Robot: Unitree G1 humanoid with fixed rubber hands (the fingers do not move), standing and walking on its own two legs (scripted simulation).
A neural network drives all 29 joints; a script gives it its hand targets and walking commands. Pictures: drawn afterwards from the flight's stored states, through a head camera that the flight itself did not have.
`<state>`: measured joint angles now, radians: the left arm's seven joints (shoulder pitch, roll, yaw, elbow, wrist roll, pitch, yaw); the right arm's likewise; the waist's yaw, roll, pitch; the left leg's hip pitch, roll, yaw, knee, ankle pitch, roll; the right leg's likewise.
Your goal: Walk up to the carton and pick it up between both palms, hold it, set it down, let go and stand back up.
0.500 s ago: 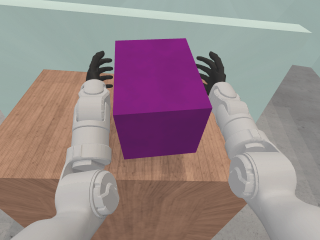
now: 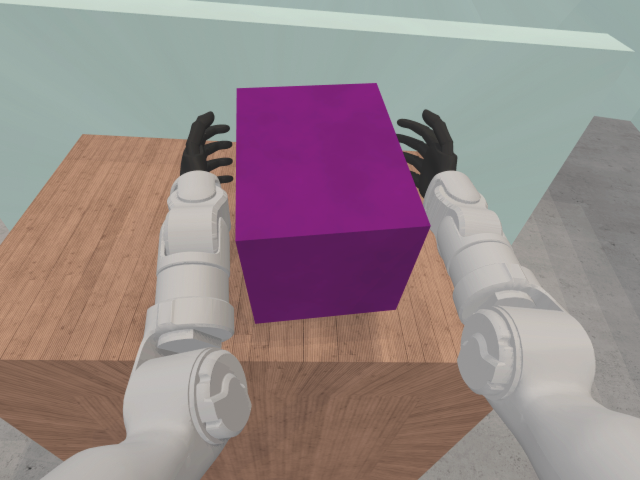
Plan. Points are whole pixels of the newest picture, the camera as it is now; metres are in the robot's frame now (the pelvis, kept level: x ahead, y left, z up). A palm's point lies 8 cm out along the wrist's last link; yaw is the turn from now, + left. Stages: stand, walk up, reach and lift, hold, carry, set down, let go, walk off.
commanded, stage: set down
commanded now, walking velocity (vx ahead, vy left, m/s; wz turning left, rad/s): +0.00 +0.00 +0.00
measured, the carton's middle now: (317, 200) +0.46 +0.01 +0.13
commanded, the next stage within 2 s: none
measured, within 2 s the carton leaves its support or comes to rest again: neither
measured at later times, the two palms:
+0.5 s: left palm (208, 188) +0.43 +0.15 +0.17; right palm (433, 184) +0.45 -0.14 +0.17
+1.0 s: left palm (213, 194) +0.42 +0.14 +0.16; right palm (436, 193) +0.44 -0.15 +0.16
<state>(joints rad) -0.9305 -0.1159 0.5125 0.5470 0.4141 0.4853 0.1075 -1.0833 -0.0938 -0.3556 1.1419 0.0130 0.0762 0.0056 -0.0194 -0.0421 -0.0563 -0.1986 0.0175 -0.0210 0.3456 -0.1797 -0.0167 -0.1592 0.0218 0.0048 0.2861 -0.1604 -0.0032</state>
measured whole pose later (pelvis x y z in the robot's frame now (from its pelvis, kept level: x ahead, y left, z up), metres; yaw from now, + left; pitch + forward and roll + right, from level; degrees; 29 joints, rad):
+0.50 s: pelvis +0.01 +0.00 +0.00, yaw +0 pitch +3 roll -1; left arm -0.92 -0.17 0.57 0.57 0.45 0.40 0.11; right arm -1.05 -0.09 -0.43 1.12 -0.10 0.05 0.05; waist -0.01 -0.04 -0.04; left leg -0.20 0.02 -0.02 0.35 -0.19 -0.02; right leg -0.16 0.02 0.00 0.29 -0.17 0.00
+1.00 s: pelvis +0.01 +0.00 +0.00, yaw +0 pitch +3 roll -1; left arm -0.89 -0.20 0.58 0.57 0.47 0.33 0.11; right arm -1.00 -0.07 -0.49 1.08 -0.17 0.01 0.08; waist 0.00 -0.04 -0.03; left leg -0.20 0.02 -0.01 0.35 -0.19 -0.02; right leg -0.16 0.02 0.00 0.29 -0.17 0.00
